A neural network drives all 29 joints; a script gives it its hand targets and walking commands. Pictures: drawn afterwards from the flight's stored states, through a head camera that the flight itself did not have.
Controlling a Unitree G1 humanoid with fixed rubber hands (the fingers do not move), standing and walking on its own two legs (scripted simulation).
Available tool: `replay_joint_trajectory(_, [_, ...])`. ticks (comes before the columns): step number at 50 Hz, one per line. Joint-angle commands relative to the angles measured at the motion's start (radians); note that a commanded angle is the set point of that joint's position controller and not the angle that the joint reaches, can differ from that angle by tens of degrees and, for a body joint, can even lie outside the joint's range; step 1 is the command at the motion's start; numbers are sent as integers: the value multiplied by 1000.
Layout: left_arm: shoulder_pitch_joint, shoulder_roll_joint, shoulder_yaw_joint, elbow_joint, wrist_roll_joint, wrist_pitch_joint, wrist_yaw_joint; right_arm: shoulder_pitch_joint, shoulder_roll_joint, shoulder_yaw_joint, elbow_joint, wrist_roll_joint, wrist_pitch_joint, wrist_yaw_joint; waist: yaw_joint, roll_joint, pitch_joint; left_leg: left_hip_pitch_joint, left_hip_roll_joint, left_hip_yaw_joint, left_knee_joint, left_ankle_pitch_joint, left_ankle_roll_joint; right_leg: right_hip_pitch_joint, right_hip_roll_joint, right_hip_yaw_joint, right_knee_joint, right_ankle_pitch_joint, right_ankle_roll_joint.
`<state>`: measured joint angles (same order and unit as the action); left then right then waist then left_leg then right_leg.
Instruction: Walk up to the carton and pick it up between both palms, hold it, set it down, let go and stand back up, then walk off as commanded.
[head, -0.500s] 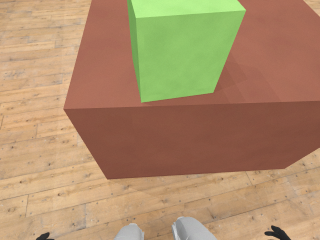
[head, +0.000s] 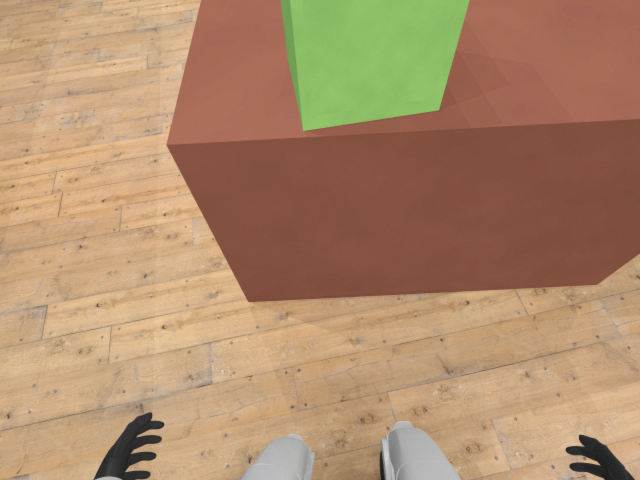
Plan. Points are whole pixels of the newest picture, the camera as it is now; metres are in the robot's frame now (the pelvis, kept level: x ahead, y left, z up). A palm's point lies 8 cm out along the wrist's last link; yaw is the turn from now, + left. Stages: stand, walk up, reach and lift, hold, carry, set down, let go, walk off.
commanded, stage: walk off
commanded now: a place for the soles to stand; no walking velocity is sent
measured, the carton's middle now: (362, 9) +0.77 -0.04 +0.12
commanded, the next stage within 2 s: none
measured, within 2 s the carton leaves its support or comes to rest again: neither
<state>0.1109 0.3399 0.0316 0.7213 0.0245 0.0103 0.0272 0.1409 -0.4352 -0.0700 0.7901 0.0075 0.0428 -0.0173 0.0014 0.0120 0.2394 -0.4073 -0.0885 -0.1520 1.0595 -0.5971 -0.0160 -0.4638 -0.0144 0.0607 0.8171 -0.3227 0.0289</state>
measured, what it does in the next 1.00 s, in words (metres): walks backwards: left foot, then right foot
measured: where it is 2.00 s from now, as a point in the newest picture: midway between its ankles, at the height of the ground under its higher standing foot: outside the picture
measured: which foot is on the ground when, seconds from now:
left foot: up 0.00-0.04, down 0.06-0.50, up 0.52-0.86, down 0.88-1.00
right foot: down 0.00-0.06, up 0.08-0.44, down 0.46-0.90, up 0.92-1.00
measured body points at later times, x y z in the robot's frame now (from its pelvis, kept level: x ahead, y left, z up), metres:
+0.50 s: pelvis -0.18 +0.00 -0.01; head -0.11 +0.00 +0.43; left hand -0.06 +0.33 -0.13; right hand -0.07 -0.31 -0.12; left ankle -0.03 +0.15 -0.70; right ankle -0.19 -0.12 -0.70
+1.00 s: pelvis -0.37 +0.03 -0.01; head -0.32 +0.06 +0.44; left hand -0.25 +0.34 -0.14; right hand -0.28 -0.28 -0.10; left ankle -0.34 +0.14 -0.70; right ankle -0.27 -0.12 -0.66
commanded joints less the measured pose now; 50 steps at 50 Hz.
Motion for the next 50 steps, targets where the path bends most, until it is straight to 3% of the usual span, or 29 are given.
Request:
replay_joint_trajectory(1, [9,336,95,-70,-16,3,7,202,-176,-64,-64,-11,-41,-6,-50,-150,-397,163,46,73,-392,158,65,192,-236,287,-157,541,-212])
replay_joint_trajectory(2, [-3,305,83,-55,-22,8,-2,205,-224,-82,-49,-28,-50,-7,-76,-26,-403,269,140,-98,-594,232,101,39,-122,198,-31,361,-116])
replay_joint_trajectory(3, [-7,189,65,-44,-27,14,9,145,-271,-92,-56,-35,-48,-13,-50,217,-297,299,314,-385,-642,599,140,-209,127,76,221,-248,-37])
replay_joint_trajectory(4, [-34,258,92,-61,-33,16,20,129,-317,-92,-70,-21,-48,-7,-81,165,-276,166,460,-569,-642,669,279,-170,149,131,378,-381,-43])
replay_joint_trajectory(5, [-60,276,90,-33,-25,10,20,81,-305,-95,-71,-21,-59,-16,-62,93,-243,142,452,-577,-643,717,278,-143,137,203,431,-348,-62])
replay_joint_trajectory(6, [-34,283,87,-30,-32,14,19,1,-286,-86,-100,-19,-61,-26,-32,70,-227,153,415,-454,-612,701,273,-160,141,208,485,-280,-64])
replay_joint_trajectory(8, [58,281,92,30,-37,7,8,-62,-229,-77,-104,-27,-49,-28,9,186,-227,185,364,-262,-553,644,245,-136,143,176,519,-213,-48])
replay_joint_trajectory(10, [37,303,99,28,-29,7,1,-23,-220,-73,-105,-24,-57,-34,-40,203,-234,288,371,-337,-540,667,261,-187,145,175,564,-209,-29])
replay_joint_trajectory(13, [57,298,87,16,-29,12,-1,7,-222,-87,-98,-24,-45,-31,-28,189,-202,266,344,-295,-529,697,255,-149,155,168,527,-195,-33])
replay_joint_trajectory(16, [64,299,95,27,-18,21,-9,1,-226,-90,-97,-20,-40,-29,-52,185,-188,222,353,-341,-593,459,250,-106,140,121,400,-202,-37])
replay_joint_trajectory(20, [138,266,94,56,-21,19,-22,-30,-213,-95,-121,-23,-29,-23,-15,217,-260,173,339,-277,-565,423,233,72,78,52,113,-263,-50])
replay_joint_trajectory(23, [234,244,93,89,4,14,-27,-44,-211,-98,-116,-19,-15,-19,27,231,-282,25,297,-220,-519,345,140,350,54,-5,-249,-165,-82])
replay_joint_trajectory(24, [238,262,96,113,5,11,-28,-4,-181,-100,-87,-8,-5,-21,21,114,-262,-70,186,-143,-395,168,87,375,37,90,-309,-154,-85])
replay_joint_trajectory(25, [196,368,111,105,16,11,-28,-134,-148,-87,-120,1,-11,-25,89,-327,-198,-161,-71,48,-50,-48,52,150,-247,555,-529,-177,-234])
replay_joint_trajectory(26, [71,409,118,67,11,8,-20,-113,-170,-99,-108,-8,-10,-39,47,-235,-92,-77,-18,-75,150,-58,36,-134,-379,742,-607,-191,-314])
replay_joint_trajectory(27, [27,376,106,38,13,-11,-7,-83,-177,-90,-85,5,-17,-36,9,-100,-127,-98,-70,-152,215,-32,38,-31,-312,637,-525,20,-237])
replay_joint_trajectory(28, [-43,354,102,19,10,-24,-2,17,-174,-85,-42,14,-18,-35,-24,-153,-178,-129,-59,-138,215,29,48,67,-268,454,-438,67,-209])
replay_joint_trajectory(30, [-72,292,97,7,-2,-23,7,97,-174,-80,-41,9,-19,-29,-37,-180,-206,-192,-43,-98,273,85,26,203,-217,361,-325,234,-251])
replay_joint_trajectory(32, [0,270,103,-12,2,-25,8,62,-172,-70,-65,7,-21,-28,11,-180,-243,-187,-51,-53,329,43,1,278,-221,334,-267,448,-279])
replay_joint_trajectory(35, [99,266,100,-23,-1,-15,20,33,-170,-67,-91,11,-21,-28,63,-228,-232,-238,-15,-18,230,23,-17,378,-263,383,-277,444,-297])
replay_joint_trajectory(38, [116,266,104,-9,-6,-13,22,53,-169,-65,-76,0,-19,-20,55,-212,-249,-169,-3,5,108,-50,-13,378,-281,410,-285,448,-296])
replay_joint_trajectory(40, [87,282,102,-14,-3,0,24,49,-161,-68,-73,9,-19,-15,45,-300,-245,-103,30,58,-61,-56,2,348,-272,389,-297,484,-299])
replay_joint_trajectory(41, [97,298,93,-6,-4,4,20,101,-164,-75,-66,0,-16,-10,30,-297,-281,-51,43,82,-181,-88,13,330,-267,421,-300,427,-289])
replay_joint_trajectory(43, [-5,311,91,-7,-25,15,13,246,-149,-75,-8,10,-19,4,-62,-229,-315,237,22,172,-504,105,64,111,-184,269,-287,240,-189])
replay_joint_trajectory(44, [55,269,87,23,-34,23,12,227,-190,-93,-3,-11,-22,8,-65,-28,-319,326,152,-62,-643,89,117,-83,-44,201,-80,3,-93])
replay_joint_trajectory(45, [0,205,92,-3,-39,11,14,162,-268,-96,-37,-19,-31,9,-63,250,-263,191,402,-442,-717,202,256,-188,170,47,187,-314,-38])
replay_joint_trajectory(46, [-94,287,109,-13,-31,9,33,175,-330,-99,-40,-18,-26,3,-113,150,-180,-70,546,-634,-763,208,363,-117,99,133,363,-381,-55])
replay_joint_trajectory(48, [-6,275,101,78,-37,14,24,-76,-229,-82,-73,-28,-42,-10,-1,103,-97,34,368,-328,-718,292,193,-167,139,186,479,-166,-63])
replay_joint_trajectory(50, [73,274,95,92,-43,0,16,-96,-228,-78,-60,-26,-49,-15,10,199,-114,47,373,-216,-628,401,233,-122,113,136,521,-152,-41])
